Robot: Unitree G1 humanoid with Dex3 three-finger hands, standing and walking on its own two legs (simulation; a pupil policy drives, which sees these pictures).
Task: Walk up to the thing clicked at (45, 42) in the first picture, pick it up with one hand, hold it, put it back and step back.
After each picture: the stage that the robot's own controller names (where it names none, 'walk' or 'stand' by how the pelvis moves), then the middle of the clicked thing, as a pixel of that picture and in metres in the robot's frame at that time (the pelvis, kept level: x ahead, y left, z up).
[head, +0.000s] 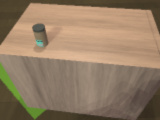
stand; (40, 35) +0.72 +0.23 -0.05
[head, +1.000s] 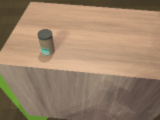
walk; (46, 42) +0.60 +0.17 -0.03
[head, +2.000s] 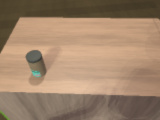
stand; (36, 64) +0.50 +0.21 -0.04
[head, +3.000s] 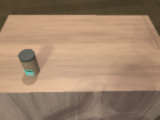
stand; (29, 63) +0.49 +0.23 -0.04
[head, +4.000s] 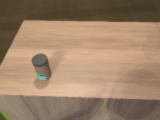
stand; (42, 67) +0.49 +0.19 -0.05
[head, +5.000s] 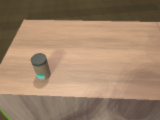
stand; (41, 67) +0.49 +0.19 -0.05
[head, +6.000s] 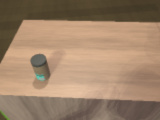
rise first; (41, 67) +0.49 +0.19 -0.05
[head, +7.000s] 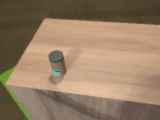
rise first; (57, 64) +0.51 +0.15 -0.05
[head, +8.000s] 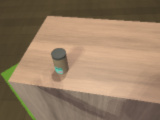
go down; (60, 61) +0.51 +0.15 -0.05
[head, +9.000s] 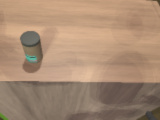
go down; (32, 48) +0.51 +0.14 +0.00
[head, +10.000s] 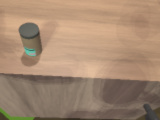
close in; (31, 40) +0.52 +0.14 +0.01
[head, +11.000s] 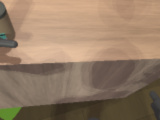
close; out of the picture +0.54 +0.16 +0.06
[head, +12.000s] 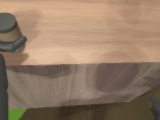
lift; (10, 34) +0.51 +0.15 +0.05
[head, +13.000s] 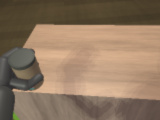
lift; (28, 70) +0.32 +0.16 +0.17
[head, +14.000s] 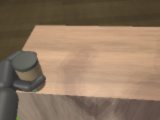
hold; (30, 72) +0.33 +0.16 +0.15
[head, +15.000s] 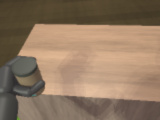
hold; (30, 77) +0.32 +0.16 +0.13
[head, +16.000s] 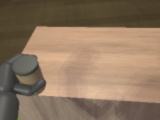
hold; (30, 76) +0.32 +0.16 +0.14
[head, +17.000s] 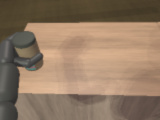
crouch; (29, 52) +0.41 +0.16 +0.16
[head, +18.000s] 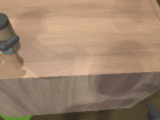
lower; (3, 35) +0.51 +0.17 +0.07
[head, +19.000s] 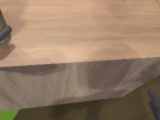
lower; out of the picture +0.54 +0.17 +0.06
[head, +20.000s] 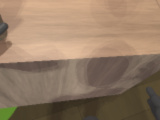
lower; out of the picture +0.54 +0.17 +0.06
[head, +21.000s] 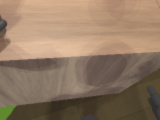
lower; out of the picture +0.55 +0.17 +0.06
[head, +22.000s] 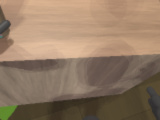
rest; out of the picture +0.55 +0.16 +0.06
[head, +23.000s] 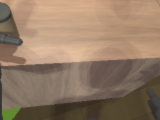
withdraw; (3, 25) +0.53 +0.14 +0.05
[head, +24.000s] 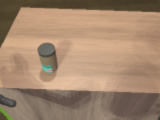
sink last; (48, 58) +0.49 +0.13 +0.00
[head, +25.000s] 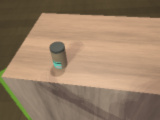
stand; (59, 55) +0.53 +0.14 +0.00
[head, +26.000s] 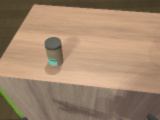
stand; (54, 52) +0.51 +0.13 +0.01
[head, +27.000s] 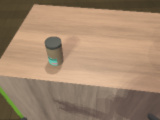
stand; (54, 51) +0.52 +0.13 +0.01
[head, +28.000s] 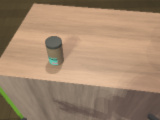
stand; (55, 51) +0.52 +0.13 +0.01
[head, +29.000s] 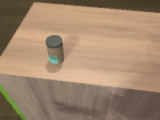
stand; (55, 50) +0.52 +0.12 +0.01
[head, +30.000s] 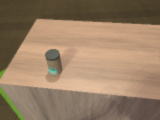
walk; (54, 62) +0.53 +0.15 -0.05
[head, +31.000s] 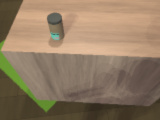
walk; (56, 27) +0.64 +0.14 -0.03
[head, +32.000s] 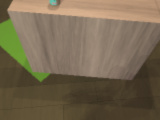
walk; out of the picture +0.92 +0.14 -0.03
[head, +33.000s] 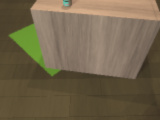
stand; out of the picture +1.13 +0.13 -0.03
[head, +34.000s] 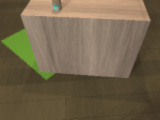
stand; (56, 1) +1.13 +0.17 -0.05
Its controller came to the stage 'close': yes
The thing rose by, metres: 0.21
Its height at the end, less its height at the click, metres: +0.00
